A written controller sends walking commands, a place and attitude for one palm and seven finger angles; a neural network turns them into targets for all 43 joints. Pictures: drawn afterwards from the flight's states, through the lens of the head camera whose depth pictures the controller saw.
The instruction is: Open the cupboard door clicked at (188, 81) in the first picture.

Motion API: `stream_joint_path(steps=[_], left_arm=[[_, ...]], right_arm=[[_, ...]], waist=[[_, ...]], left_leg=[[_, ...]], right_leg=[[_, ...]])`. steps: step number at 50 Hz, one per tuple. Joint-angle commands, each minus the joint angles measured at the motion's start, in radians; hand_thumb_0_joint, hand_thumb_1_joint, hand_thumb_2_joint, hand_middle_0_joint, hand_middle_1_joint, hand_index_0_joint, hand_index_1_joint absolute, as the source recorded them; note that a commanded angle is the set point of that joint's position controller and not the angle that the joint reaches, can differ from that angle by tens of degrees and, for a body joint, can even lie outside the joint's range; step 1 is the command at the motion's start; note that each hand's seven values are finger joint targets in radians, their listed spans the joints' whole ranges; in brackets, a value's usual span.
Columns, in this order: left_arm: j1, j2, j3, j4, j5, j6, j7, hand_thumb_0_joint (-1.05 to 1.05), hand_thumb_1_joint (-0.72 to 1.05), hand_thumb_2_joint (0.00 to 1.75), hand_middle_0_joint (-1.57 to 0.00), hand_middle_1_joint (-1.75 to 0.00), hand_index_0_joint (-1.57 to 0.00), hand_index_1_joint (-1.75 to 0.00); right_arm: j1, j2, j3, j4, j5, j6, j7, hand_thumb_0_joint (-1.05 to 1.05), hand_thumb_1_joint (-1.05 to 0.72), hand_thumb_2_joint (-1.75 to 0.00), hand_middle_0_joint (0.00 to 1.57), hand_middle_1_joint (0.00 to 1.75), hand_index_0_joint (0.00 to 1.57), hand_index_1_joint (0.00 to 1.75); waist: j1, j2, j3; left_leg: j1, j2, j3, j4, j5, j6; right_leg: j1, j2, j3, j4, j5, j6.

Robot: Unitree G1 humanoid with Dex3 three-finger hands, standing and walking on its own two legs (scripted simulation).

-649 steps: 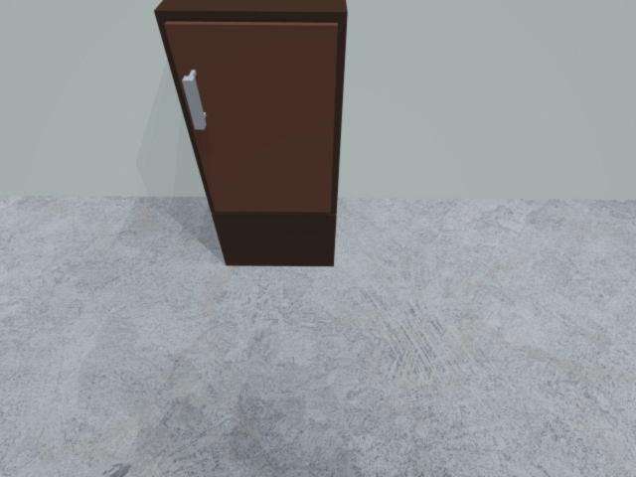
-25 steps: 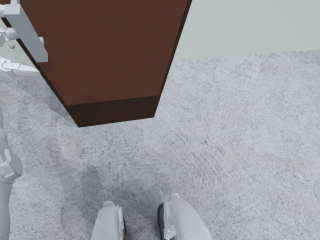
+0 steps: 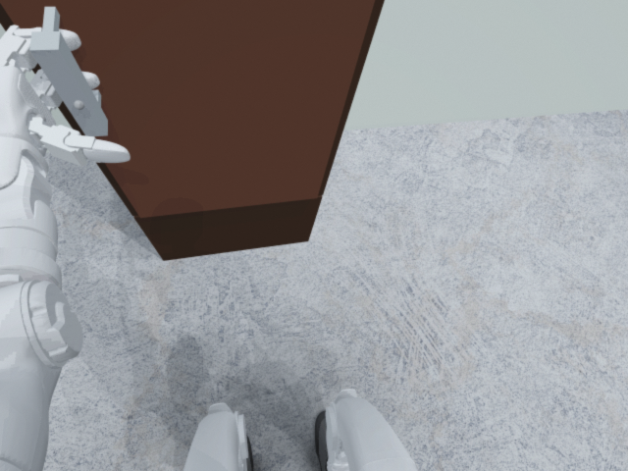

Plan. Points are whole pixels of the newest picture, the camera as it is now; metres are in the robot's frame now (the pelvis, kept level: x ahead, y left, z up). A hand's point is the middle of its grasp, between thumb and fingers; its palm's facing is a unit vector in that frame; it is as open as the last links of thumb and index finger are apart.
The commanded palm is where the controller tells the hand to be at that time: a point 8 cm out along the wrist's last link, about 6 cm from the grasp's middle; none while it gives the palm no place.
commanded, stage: slide the fingers in behind the handle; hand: left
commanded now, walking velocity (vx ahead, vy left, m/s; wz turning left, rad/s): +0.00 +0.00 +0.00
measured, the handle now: (75, 76) +0.58 +0.23 +0.07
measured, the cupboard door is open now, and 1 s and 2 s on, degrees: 0 0 11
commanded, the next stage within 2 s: close the thumb around the handle in 0.66 s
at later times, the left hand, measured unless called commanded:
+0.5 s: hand (96, 105) +0.53 +0.20 +0.07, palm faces +0.10 -0.99 -0.02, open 14.0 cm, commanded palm +0.51 +0.23 +0.07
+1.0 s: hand (96, 105) +0.53 +0.20 +0.07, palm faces +0.09 -1.00 -0.02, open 12.4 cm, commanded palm +0.51 +0.23 +0.07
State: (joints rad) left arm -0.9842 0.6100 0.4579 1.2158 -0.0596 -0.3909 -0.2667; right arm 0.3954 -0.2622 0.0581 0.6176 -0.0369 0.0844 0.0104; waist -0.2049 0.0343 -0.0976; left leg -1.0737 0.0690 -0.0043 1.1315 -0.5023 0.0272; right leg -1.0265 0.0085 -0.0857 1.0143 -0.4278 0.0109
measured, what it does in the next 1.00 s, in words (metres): stands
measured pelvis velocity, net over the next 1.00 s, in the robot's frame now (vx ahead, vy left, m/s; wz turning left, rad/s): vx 0.00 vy -0.01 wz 0.01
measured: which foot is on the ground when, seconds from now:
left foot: down 0.00-1.00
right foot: down 0.00-1.00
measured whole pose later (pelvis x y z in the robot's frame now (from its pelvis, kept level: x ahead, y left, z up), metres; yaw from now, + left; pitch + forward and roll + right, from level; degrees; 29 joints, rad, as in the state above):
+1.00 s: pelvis +0.00 -0.01 +0.00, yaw +1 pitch +25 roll -4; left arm -0.97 0.56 0.43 1.21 -0.06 -0.42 -0.20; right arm 0.39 -0.26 0.04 0.63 -0.04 0.07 0.01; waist -0.19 0.04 -0.10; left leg -1.06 0.06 -0.01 1.12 -0.50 0.02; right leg -1.02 0.01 -0.08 1.02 -0.44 0.00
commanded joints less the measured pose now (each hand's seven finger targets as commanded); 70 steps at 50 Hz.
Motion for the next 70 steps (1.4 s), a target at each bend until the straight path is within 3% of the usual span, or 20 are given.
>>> stream_joint_path(steps=[1, 3, 5, 9, 14, 18, 25, 29, 31, 35, 38, 53, 54, 57, 59, 63, 65, 67, 69, 70], left_arm=[[-0.401, 0.285, 0.055, -0.226, -0.010, -0.071, 0.024, 0.00, -0.50, 0.30, -0.30, -1.20, -0.30, -1.20], [-0.431, 0.192, -0.024, -0.220, -0.004, -0.072, 0.027, 0.00, -0.50, 0.30, -0.30, -1.20, -0.30, -1.20], [-0.419, 0.242, 0.018, -0.212, -0.006, -0.073, 0.034, 0.00, -0.50, 0.30, -0.30, -1.20, -0.30, -1.20], [-0.449, 0.187, -0.012, -0.244, -0.012, -0.084, 0.042, 0.00, -0.50, 0.30, -0.30, -1.20, -0.30, -1.20], [-0.416, 0.170, -0.008, -0.218, -0.010, -0.084, 0.065, 0.00, -0.50, 0.30, -0.30, -1.20, -0.30, -1.20], [-0.426, 0.139, -0.046, -0.242, 0.009, -0.095, 0.076, 0.00, -0.50, 0.30, -0.30, -1.20, -0.30, -1.20], [-0.457, 0.137, -0.050, -0.223, -0.005, -0.100, 0.068, 0.00, -0.50, 0.30, -0.30, -1.20, -0.30, -1.20], [-0.452, 0.145, -0.042, -0.214, -0.005, -0.102, 0.063, 0.00, -0.50, 0.30, -0.30, -1.20, -0.30, -1.20], [-0.431, 0.194, 0.000, -0.227, -0.009, -0.107, 0.060, 0.00, -0.50, 0.30, -0.30, -1.20, -0.30, -1.20], [-0.424, 0.148, -0.036, -0.240, -0.012, -0.101, 0.051, 0.00, -0.50, 0.30, -0.30, -1.20, -0.30, -1.20], [-0.428, 0.166, -0.025, -0.213, -0.012, -0.098, 0.057, 0.00, -0.50, 0.30, -0.30, -1.20, -0.30, -1.20], [-0.438, 0.166, -0.026, -0.232, -0.006, -0.100, 0.065, 0.00, 0.34, 0.66, -0.36, -1.29, -0.36, -1.29], [-0.440, 0.122, -0.057, -0.226, -0.008, -0.096, 0.063, 0.00, 0.40, 0.68, -0.36, -1.30, -0.36, -1.30], [-0.436, 0.144, -0.038, -0.238, -0.010, -0.103, 0.063, 0.00, 0.56, 0.76, -0.38, -1.31, -0.38, -1.31], [-0.419, 0.190, 0.000, -0.226, -0.012, -0.101, 0.063, 0.00, 0.68, 0.80, -0.38, -1.33, -0.38, -1.33], [-0.406, 0.172, -0.013, -0.223, -0.015, -0.100, 0.053, 0.00, 0.90, 0.90, -0.40, -1.35, -0.40, -1.35], [-0.391, 0.208, 0.017, -0.242, -0.020, -0.103, 0.050, 0.00, 0.90, 0.90, -0.40, -1.35, -0.40, -1.35], [-0.366, 0.178, 0.000, -0.261, -0.021, -0.110, 0.049, 0.00, 0.90, 0.90, -0.40, -1.35, -0.40, -1.35], [-0.383, 0.125, -0.041, -0.258, -0.027, -0.105, 0.048, 0.00, 0.90, 0.90, -0.40, -1.35, -0.40, -1.35], [-0.368, 0.153, -0.013, -0.242, -0.028, -0.100, 0.054, 0.00, 0.90, 0.90, -0.40, -1.35, -0.40, -1.35]], right_arm=[[0.209, -0.201, -0.069, -0.034, -0.007, -0.010, -0.011, 0.00, -0.90, -0.90, 0.20, 0.30, 0.20, 0.30], [0.202, -0.188, -0.069, -0.027, -0.004, -0.011, -0.005, 0.00, -0.90, -0.90, 0.20, 0.30, 0.20, 0.30], [0.206, -0.197, -0.071, -0.027, -0.003, -0.009, -0.009, 0.00, -0.90, -0.90, 0.20, 0.30, 0.20, 0.30], [0.205, -0.191, -0.075, -0.022, -0.007, -0.015, -0.006, 0.00, -0.90, -0.90, 0.20, 0.30, 0.20, 0.30], [0.211, -0.190, -0.079, -0.014, -0.008, -0.013, -0.002, 0.00, -0.90, -0.90, 0.20, 0.30, 0.20, 0.30], [0.206, -0.185, -0.078, -0.016, -0.010, -0.013, 0.004, 0.00, -0.90, -0.90, 0.20, 0.30, 0.20, 0.30], [0.206, -0.190, -0.079, -0.003, -0.008, -0.019, -0.004, 0.00, -0.90, -0.90, 0.20, 0.30, 0.20, 0.30], [0.207, -0.188, -0.078, -0.002, -0.010, -0.020, -0.005, 0.00, -0.90, -0.90, 0.20, 0.30, 0.20, 0.30], [0.209, -0.193, -0.079, -0.009, -0.010, -0.019, -0.007, 0.00, -0.90, -0.90, 0.20, 0.30, 0.20, 0.30], [0.199, -0.184, -0.079, -0.013, -0.006, -0.017, -0.003, 0.00, -0.90, -0.90, 0.20, 0.30, 0.20, 0.30], [0.200, -0.190, -0.078, -0.009, -0.005, -0.016, -0.006, 0.00, -0.90, -0.90, 0.20, 0.30, 0.20, 0.30], [0.207, -0.191, -0.078, -0.007, -0.009, -0.018, -0.004, 0.00, -0.90, -0.90, 0.20, 0.30, 0.20, 0.30], [0.201, -0.186, -0.079, -0.008, -0.008, -0.020, -0.002, 0.00, -0.90, -0.90, 0.20, 0.30, 0.20, 0.30], [0.202, -0.188, -0.080, -0.009, -0.010, -0.020, -0.002, 0.00, -0.90, -0.90, 0.20, 0.30, 0.20, 0.30], [0.206, -0.191, -0.079, -0.011, -0.008, -0.019, -0.005, 0.00, -0.90, -0.90, 0.20, 0.30, 0.20, 0.30], [0.202, -0.188, -0.078, -0.011, -0.006, -0.018, -0.005, 0.00, -0.90, -0.90, 0.20, 0.30, 0.20, 0.30], [0.201, -0.192, -0.079, -0.018, -0.006, -0.018, -0.006, 0.00, -0.90, -0.90, 0.20, 0.30, 0.20, 0.30], [0.201, -0.187, -0.081, -0.023, -0.005, -0.017, -0.003, 0.00, -0.90, -0.90, 0.20, 0.30, 0.20, 0.30], [0.195, -0.184, -0.083, -0.016, -0.004, -0.016, 0.000, 0.00, -0.90, -0.90, 0.20, 0.30, 0.20, 0.30], [0.198, -0.190, -0.083, -0.016, -0.004, -0.014, -0.002, 0.00, -0.90, -0.90, 0.20, 0.30, 0.20, 0.30]], waist=[[0.008, 0.178, -0.544], [-0.022, 0.176, -0.499], [-0.009, 0.162, -0.502], [-0.011, 0.205, -0.532], [-0.012, 0.140, -0.526], [-0.008, 0.191, -0.528], [-0.030, 0.136, -0.503], [-0.026, 0.147, -0.507], [-0.009, 0.148, -0.545], [-0.006, 0.187, -0.529], [-0.018, 0.133, -0.503], [-0.010, 0.180, -0.531], [-0.023, 0.161, -0.517], [-0.013, 0.179, -0.542], [-0.005, 0.135, -0.531], [-0.006, 0.163, -0.518], [0.009, 0.148, -0.537], [0.013, 0.171, -0.558], [-0.002, 0.174, -0.515], [0.005, 0.155, -0.506]], left_leg=[[0.455, -0.026, -0.066, -0.116, 0.492, -0.007], [0.456, -0.025, -0.063, -0.118, 0.468, -0.007], [0.439, -0.026, -0.063, -0.123, 0.452, -0.007], [0.493, -0.024, -0.071, -0.124, 0.485, -0.015], [0.475, -0.025, -0.068, -0.120, 0.496, -0.012], [0.502, -0.027, -0.068, -0.127, 0.490, -0.015], [0.461, -0.029, -0.064, -0.127, 0.443, -0.006], [0.460, -0.031, -0.062, -0.120, 0.465, -0.005], [0.450, -0.034, -0.055, -0.116, 0.473, -0.002], [0.470, -0.033, -0.054, -0.121, 0.485, -0.008], [0.441, -0.031, -0.058, -0.119, 0.461, -0.004], [0.494, -0.027, -0.070, -0.120, 0.510, -0.014], [0.485, -0.029, -0.066, -0.119, 0.486, -0.010], [0.487, -0.030, -0.064, -0.119, 0.494, -0.010], [0.445, -0.032, -0.058, -0.121, 0.475, -0.005], [0.459, -0.031, -0.058, -0.122, 0.491, -0.008], [0.445, -0.032, -0.054, -0.123, 0.484, -0.007], [0.491, -0.029, -0.059, -0.125, 0.538, -0.012], [0.499, -0.026, -0.060, -0.130, 0.517, -0.015], [0.479, -0.028, -0.059, -0.132, 0.498, -0.014]], right_leg=[[0.198, 0.051, 0.028, -0.077, 0.318, -0.030], [0.165, 0.052, 0.026, -0.088, 0.302, -0.024], [0.189, 0.052, 0.030, -0.089, 0.296, -0.027], [0.161, 0.051, 0.023, -0.084, 0.296, -0.028], [0.181, 0.052, 0.023, -0.084, 0.319, -0.025], [0.164, 0.051, 0.024, -0.088, 0.303, -0.028], [0.179, 0.049, 0.030, -0.097, 0.297, -0.025], [0.186, 0.049, 0.032, -0.092, 0.320, -0.026], [0.226, 0.049, 0.039, -0.086, 0.345, -0.028], [0.208, 0.049, 0.034, -0.088, 0.342, -0.027], [0.205, 0.049, 0.035, -0.091, 0.329, -0.023], [0.174, 0.049, 0.026, -0.081, 0.328, -0.028], [0.168, 0.051, 0.026, -0.088, 0.318, -0.025], [0.185, 0.049, 0.029, -0.085, 0.330, -0.027], [0.225, 0.050, 0.035, -0.087, 0.341, -0.025], [0.206, 0.050, 0.031, -0.086, 0.345, -0.026], [0.241, 0.049, 0.035, -0.085, 0.353, -0.027], [0.225, 0.051, 0.029, -0.079, 0.371, -0.028], [0.191, 0.053, 0.024, -0.092, 0.341, -0.026], [0.201, 0.052, 0.024, -0.092, 0.332, -0.027]])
